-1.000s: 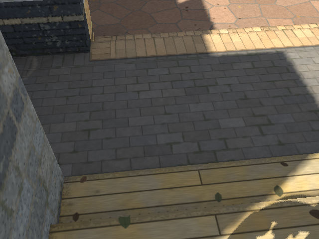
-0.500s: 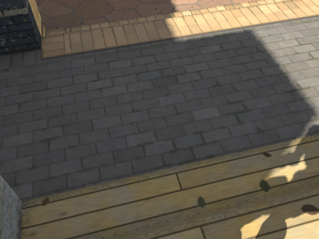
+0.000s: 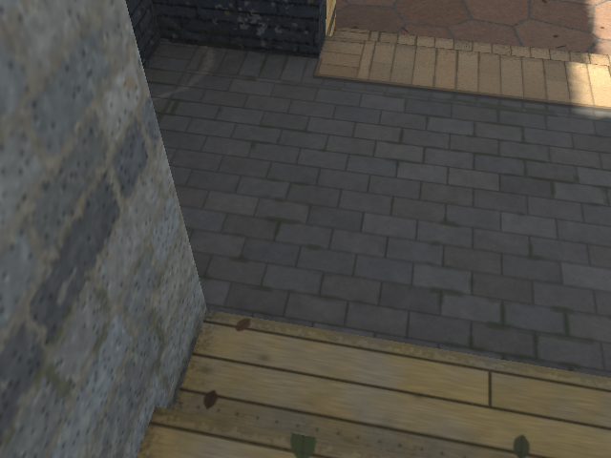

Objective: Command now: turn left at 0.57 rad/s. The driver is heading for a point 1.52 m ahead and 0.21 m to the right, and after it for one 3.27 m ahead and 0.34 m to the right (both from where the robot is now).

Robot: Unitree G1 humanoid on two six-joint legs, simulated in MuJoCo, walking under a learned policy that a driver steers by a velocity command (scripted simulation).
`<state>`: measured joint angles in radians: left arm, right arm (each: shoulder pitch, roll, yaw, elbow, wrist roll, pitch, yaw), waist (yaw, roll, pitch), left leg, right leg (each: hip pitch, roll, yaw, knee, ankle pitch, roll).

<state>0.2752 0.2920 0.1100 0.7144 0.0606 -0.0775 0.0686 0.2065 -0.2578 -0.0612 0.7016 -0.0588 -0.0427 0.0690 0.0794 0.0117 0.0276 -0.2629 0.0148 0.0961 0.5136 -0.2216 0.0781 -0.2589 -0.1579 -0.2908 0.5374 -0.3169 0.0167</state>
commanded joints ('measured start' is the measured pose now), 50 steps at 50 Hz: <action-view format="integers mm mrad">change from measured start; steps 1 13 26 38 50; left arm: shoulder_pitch -11 61 -109 209 325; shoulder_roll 30 33 1 95 -58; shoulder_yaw -22 -46 -89 -18 -99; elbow -125 22 21 75 241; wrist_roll -17 -8 11 5 37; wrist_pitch -38 29 -14 -53 -65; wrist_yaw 25 -76 -3 -128 -106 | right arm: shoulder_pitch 167 -49 134 -108 -141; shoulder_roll -319 -51 -135 -75 -17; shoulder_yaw -112 14 -49 -34 61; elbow -89 -69 -15 -98 -14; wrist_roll -13 38 20 27 -41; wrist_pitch -63 -60 -37 -57 -28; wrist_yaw -9 1 -105 -85 -52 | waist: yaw -88 6 -158 14 13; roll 117 25 42 -124 -83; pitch -216 -136 -80 37 -32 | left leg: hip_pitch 459 -83 122 -874 -829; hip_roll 373 170 422 -15 83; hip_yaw -527 -194 -410 -311 -267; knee -119 -76 -187 676 403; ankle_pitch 869 523 281 -331 332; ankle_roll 408 142 316 -50 -145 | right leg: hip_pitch -404 -286 -468 329 280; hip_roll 130 53 39 -180 12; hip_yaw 195 338 305 946 742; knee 395 621 511 -281 -96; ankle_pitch -459 67 -278 -249 86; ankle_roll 78 139 66 -350 -335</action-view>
